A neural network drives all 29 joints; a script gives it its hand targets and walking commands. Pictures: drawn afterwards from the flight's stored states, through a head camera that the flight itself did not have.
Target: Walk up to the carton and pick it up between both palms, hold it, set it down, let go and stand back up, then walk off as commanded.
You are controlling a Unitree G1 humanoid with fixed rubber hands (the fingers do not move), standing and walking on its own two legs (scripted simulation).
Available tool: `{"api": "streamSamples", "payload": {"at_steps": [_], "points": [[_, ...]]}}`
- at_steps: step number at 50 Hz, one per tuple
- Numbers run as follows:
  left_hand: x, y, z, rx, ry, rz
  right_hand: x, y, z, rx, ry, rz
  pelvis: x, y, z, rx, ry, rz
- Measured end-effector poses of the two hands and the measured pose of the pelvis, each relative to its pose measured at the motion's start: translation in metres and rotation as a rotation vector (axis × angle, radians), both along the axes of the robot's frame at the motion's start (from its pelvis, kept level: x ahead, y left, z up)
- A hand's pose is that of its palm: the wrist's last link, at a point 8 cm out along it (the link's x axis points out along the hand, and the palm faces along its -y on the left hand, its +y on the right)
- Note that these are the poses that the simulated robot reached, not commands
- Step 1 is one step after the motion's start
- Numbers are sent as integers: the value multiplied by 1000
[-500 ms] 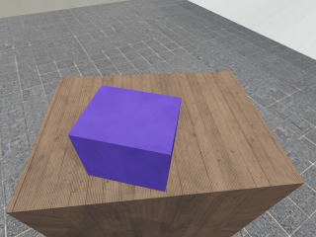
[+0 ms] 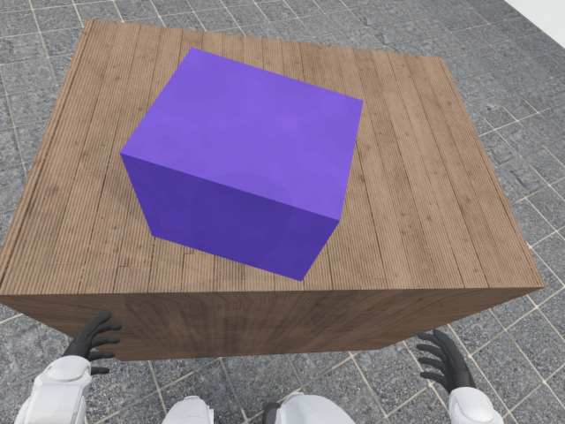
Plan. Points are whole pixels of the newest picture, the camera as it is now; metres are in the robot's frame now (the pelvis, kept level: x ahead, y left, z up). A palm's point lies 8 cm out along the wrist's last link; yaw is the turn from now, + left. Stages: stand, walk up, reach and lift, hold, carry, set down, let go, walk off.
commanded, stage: reach and lift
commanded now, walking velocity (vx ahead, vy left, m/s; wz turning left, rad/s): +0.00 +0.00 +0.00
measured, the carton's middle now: (250, 173) +0.44 +0.03 +0.05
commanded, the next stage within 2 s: none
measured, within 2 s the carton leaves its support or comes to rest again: neither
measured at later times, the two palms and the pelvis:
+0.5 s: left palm (1, 405) +0.16 +0.29 -0.01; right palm out of the picture +0.08 -0.20 -0.03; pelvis -0.03 +0.05 +0.01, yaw -5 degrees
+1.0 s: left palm out of the picture +0.12 +0.33 +0.01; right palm out of the picture +0.12 -0.15 +0.05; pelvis -0.06 +0.01 +0.01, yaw +4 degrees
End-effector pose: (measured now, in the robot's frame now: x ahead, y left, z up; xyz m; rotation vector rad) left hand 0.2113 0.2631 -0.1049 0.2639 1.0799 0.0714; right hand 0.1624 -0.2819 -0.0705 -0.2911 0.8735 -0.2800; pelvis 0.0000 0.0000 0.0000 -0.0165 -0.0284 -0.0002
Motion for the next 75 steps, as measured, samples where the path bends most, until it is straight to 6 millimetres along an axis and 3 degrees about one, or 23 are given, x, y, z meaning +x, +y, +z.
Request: {"api": "streamSamples", "payload": {"at_steps": [8,13,18,24,32,39,43,47,50,53,59,62,69,75], "points": [[-56,25,25,6,-43,57,-46,33,22,40,-46,-25,1,19,12,-13,-60,-13],[-72,40,45,37,-88,40,-62,53,24,75,-92,-34,-5,35,13,-15,-111,-29],[-66,43,66,50,-152,-8,-68,73,23,123,-140,-37,-16,49,11,-14,-152,-54],[-50,33,90,28,-249,-73,-76,83,33,150,-208,-58,-30,55,9,-6,-173,-77],[-48,21,100,-24,-345,-67,-81,68,66,112,-291,-61,-45,44,8,6,-189,-97],[-68,24,103,-78,-432,24,-63,59,97,91,-356,-12,-51,21,7,11,-204,-55],[-80,37,110,-118,-490,94,-54,79,116,117,-383,12,-50,9,9,32,-199,30],[-87,58,114,-109,-500,105,-48,109,120,148,-347,20,-51,7,8,18,-189,95],[-92,67,117,-78,-477,63,-44,128,118,179,-324,3,-55,12,8,-2,-211,73],[-95,63,123,-53,-453,-28,-38,136,117,218,-344,-10,-53,25,10,-61,-225,35],[-90,43,140,-182,-554,-80,-32,122,126,189,-435,-110,-36,39,10,-21,-145,3],[-82,44,143,-195,-579,-58,-38,120,129,158,-428,-145,-34,43,13,-14,-141,6],[-78,51,157,-172,-623,-106,-69,138,121,182,-316,-137,-30,49,17,-19,-107,-10],[-81,54,157,-202,-633,-131,-68,140,148,126,-430,-135,-27,55,18,-27,-67,-20]]}}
